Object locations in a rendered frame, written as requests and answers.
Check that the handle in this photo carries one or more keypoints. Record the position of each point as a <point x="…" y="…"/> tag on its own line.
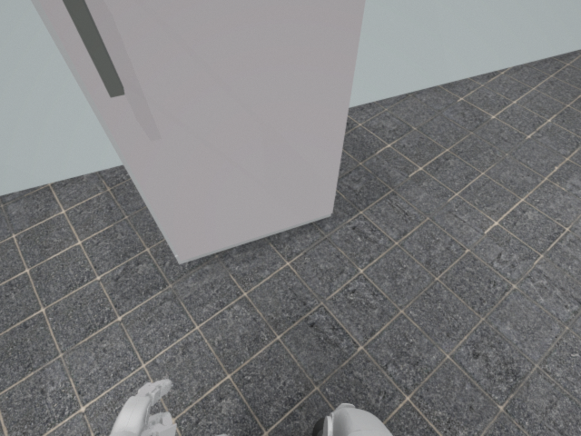
<point x="93" y="42"/>

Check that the left robot hand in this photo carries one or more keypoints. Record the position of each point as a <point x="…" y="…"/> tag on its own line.
<point x="134" y="416"/>

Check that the right robot thigh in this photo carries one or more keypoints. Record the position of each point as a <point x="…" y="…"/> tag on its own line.
<point x="353" y="422"/>

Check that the fridge door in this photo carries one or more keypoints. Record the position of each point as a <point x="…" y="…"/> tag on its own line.
<point x="234" y="111"/>

